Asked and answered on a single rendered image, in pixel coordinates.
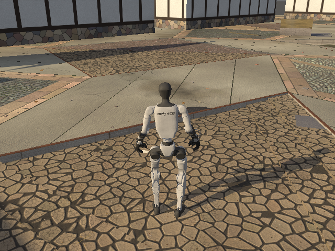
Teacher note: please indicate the robot right hand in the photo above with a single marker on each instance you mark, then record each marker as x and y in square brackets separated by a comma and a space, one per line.
[194, 143]

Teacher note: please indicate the robot left hand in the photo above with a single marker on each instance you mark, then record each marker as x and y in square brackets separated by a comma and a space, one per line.
[141, 145]

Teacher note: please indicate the robot head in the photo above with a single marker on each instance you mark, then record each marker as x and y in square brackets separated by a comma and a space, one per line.
[165, 92]

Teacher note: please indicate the robot right shin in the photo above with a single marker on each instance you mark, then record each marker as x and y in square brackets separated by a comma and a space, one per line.
[180, 190]

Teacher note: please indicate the right robot upper arm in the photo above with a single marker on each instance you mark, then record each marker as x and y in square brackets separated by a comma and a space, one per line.
[186, 119]

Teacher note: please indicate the left robot upper arm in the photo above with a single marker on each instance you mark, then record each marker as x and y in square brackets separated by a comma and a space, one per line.
[147, 118]

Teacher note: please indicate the robot left forearm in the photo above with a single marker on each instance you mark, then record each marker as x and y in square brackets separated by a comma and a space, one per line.
[140, 137]

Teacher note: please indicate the robot right forearm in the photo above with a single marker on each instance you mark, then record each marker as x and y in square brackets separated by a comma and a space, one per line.
[193, 135]

